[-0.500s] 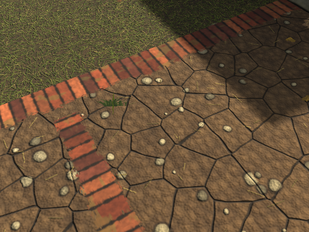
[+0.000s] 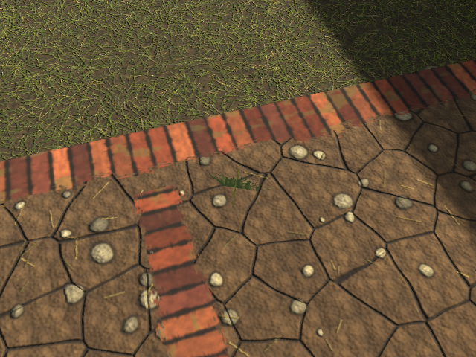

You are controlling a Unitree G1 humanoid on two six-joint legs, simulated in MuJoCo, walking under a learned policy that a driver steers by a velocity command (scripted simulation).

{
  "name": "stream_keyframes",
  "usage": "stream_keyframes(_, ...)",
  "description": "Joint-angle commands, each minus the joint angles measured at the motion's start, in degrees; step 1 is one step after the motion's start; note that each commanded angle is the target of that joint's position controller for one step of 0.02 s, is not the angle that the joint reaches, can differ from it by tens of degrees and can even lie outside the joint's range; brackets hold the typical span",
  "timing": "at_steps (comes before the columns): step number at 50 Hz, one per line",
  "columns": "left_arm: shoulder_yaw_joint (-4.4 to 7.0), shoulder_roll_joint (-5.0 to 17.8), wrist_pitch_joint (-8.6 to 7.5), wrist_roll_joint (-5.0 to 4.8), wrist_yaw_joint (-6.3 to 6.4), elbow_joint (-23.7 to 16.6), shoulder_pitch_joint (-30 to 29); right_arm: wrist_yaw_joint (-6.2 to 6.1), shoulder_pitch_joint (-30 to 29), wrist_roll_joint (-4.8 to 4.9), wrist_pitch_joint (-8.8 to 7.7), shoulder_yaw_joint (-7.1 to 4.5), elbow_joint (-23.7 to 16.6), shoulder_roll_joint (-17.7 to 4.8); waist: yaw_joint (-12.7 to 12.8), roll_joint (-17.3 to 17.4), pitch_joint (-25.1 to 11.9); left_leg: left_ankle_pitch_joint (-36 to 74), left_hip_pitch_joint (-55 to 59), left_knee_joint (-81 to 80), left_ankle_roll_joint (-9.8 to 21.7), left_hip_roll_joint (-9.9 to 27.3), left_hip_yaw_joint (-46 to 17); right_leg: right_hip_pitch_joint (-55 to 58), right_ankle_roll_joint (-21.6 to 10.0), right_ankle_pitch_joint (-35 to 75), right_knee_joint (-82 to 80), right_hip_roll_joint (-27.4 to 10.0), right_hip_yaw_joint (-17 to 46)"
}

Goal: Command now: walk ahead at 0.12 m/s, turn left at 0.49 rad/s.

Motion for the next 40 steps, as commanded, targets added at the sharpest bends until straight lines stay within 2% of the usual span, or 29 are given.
stream_keyframes(1,1.06,4.14,2.23,0.27,0.24,-1.65,8.22,-0.14,3.02,-0.57,-0.22,-1.96,-2.75,-7.79,2.18,1.82,-10.37,30.44,5.62,-8.77,8.53,15.48,-15.82,1.01,1.38,2.43,-3.61,-1.03,0.98)
stream_keyframes(3,1.22,4.51,2.78,0.19,0.42,-2.48,6.51,-0.12,3.10,-0.73,0.03,-2.41,-3.19,-8.93,1.74,3.10,-10.88,23.78,5.07,-9.22,7.39,14.36,-16.38,-0.19,1.82,4.36,-6.98,-1.11,1.13)
stream_keyframes(7,1.72,5.86,3.72,0.08,0.74,-4.62,0.50,-0.48,4.19,-0.68,1.36,-2.90,-4.01,-9.43,-0.69,5.68,-9.82,2.08,6.50,-11.19,4.90,13.19,-21.67,-4.26,2.64,6.66,-12.90,-1.28,2.47)
stream_keyframes(10,1.80,6.21,3.82,-0.30,0.97,-5.87,-2.75,-0.75,5.31,-0.89,2.10,-3.25,-4.34,-9.66,-2.18,6.65,-8.49,-7.51,8.71,-11.80,4.44,13.28,-26.19,-6.03,2.72,6.05,-17.28,-0.79,3.63)
stream_keyframes(13,1.61,6.18,3.37,-0.80,1.23,-6.63,-4.02,-0.80,5.71,-1.26,2.46,-3.52,-4.66,-9.83,-2.77,7.32,-8.09,-6.71,10.27,-10.52,4.52,13.22,-29.05,-4.46,1.97,3.67,-21.81,0.56,4.17)
stream_keyframes(16,1.34,6.41,2.62,-1.60,1.46,-7.22,-3.74,-0.60,5.07,-1.59,2.77,-3.76,-5.11,-10.21,-2.61,7.90,-8.59,0.15,10.85,-8.50,4.67,13.04,-31.54,-0.16,0.73,0.92,-26.77,2.60,4.26)
stream_keyframes(18,1.21,6.70,2.02,-2.15,1.64,-7.34,-1.93,-0.36,4.00,-1.56,3.00,-3.86,-5.39,-10.36,-1.79,8.43,-9.00,5.41,10.78,-7.33,4.23,12.79,-33.49,4.13,-0.35,-0.28,-31.93,3.83,4.31)
stream_keyframes(20,1.12,6.72,1.40,-2.45,2.00,-6.78,2.03,-0.14,1.83,-1.11,3.32,-3.83,-5.77,-10.17,0.59,8.08,-8.96,5.33,8.26,-5.91,1.97,10.98,-33.94,11.99,-1.45,3.23,-42.70,4.44,3.85)
stream_keyframes(21,1.35,7.49,0.97,-2.05,2.38,-6.33,4.48,-0.22,0.52,-0.50,3.37,-3.64,-6.18,-9.59,2.14,6.85,-8.74,-0.09,4.51,-4.08,-0.66,8.60,-32.59,18.35,-2.03,8.15,-51.59,2.80,4.55)
stream_keyframes(22,2.21,11.68,0.83,-1.17,2.86,-7.03,3.03,-0.34,2.80,0.03,3.22,-2.78,-6.57,-6.16,-0.16,-1.70,-9.05,-15.72,-1.03,3.29,-4.31,3.19,-26.41,23.28,-4.47,5.88,-58.43,-7.06,13.99)
stream_keyframes(23,2.94,16.52,1.30,-0.54,2.84,-9.63,-1.43,-0.71,4.87,0.46,2.80,-2.52,-7.63,-4.72,-1.88,-11.53,-8.19,-26.05,-11.25,15.77,-6.90,-5.89,-12.23,25.29,-10.37,12.94,-60.32,-21.39,29.10)
stream_keyframes(24,2.98,14.86,1.70,0.04,2.39,-9.03,-1.05,-0.98,3.28,-1.83,2.76,-3.84,-6.64,-10.41,-0.84,-7.40,-7.07,-27.24,-10.68,27.54,-7.74,-1.74,-9.19,19.06,-15.15,24.79,-57.23,-23.05,26.79)
stream_keyframes(25,1.88,10.69,1.66,-0.55,2.00,-9.60,-2.17,-0.76,3.67,-1.94,2.90,-4.27,-5.89,-11.02,-2.10,-3.66,-6.89,-24.50,-8.80,32.53,-8.05,-0.27,-9.49,17.65,-14.68,30.00,-55.78,-19.67,21.30)
stream_keyframes(26,1.35,8.69,1.61,-0.81,1.70,-9.82,-3.95,-0.42,4.69,-1.97,3.41,-4.21,-4.88,-10.19,-3.12,-2.65,-5.79,-21.12,-8.29,36.45,-8.47,0.12,-8.99,16.62,-12.66,32.37,-54.66,-15.40,14.79)
stream_keyframes(27,1.18,8.35,1.66,-0.73,1.70,-10.36,-4.79,0.08,5.66,-1.88,4.05,-4.10,-4.43,-9.67,-3.64,-4.83,-6.45,-18.89,-8.95,39.75,-8.94,0.18,-8.23,18.08,-11.10,33.62,-53.84,-12.58,10.75)
stream_keyframes(28,1.12,8.26,1.71,-0.59,1.80,-10.66,-4.31,0.69,6.15,-1.65,4.56,-3.91,-4.15,-9.36,-3.13,-6.84,-6.54,-18.35,-10.06,41.96,-9.65,0.34,-7.28,19.38,-10.92,37.41,-53.02,-11.53,8.20)
stream_keyframes(30,1.39,8.66,1.84,-0.36,1.56,-10.31,-1.35,1.31,3.71,-1.07,5.03,-3.42,-4.88,-8.73,-1.30,-6.71,-6.61,-17.61,-12.00,41.48,-10.85,1.19,-5.79,22.51,-11.31,40.42,-52.03,-11.29,5.96)
stream_keyframes(33,2.14,9.85,1.75,-0.49,1.51,-9.05,3.08,1.73,-0.01,-0.90,5.42,-2.72,-6.21,-7.79,1.21,-7.25,-6.78,-17.89,-13.96,36.34,-11.80,2.58,-4.95,28.09,-12.40,42.43,-51.09,-13.10,5.63)
stream_keyframes(36,2.76,10.79,1.63,-0.35,1.20,-8.48,4.14,2.11,-2.00,-0.76,5.72,-2.19,-7.20,-7.13,1.89,-7.86,-7.03,-18.92,-11.81,30.62,-11.51,4.07,-3.52,28.80,-13.12,41.67,-50.82,-14.85,4.59)
stream_keyframes(40,3.31,11.78,1.59,-0.14,0.29,-8.46,2.83,2.44,-3.77,-0.32,5.71,-1.34,-8.71,-5.97,1.84,-8.84,-7.32,-19.92,-3.18,21.09,-9.55,5.28,-0.17,24.08,-12.72,39.70,-49.75,-15.69,1.18)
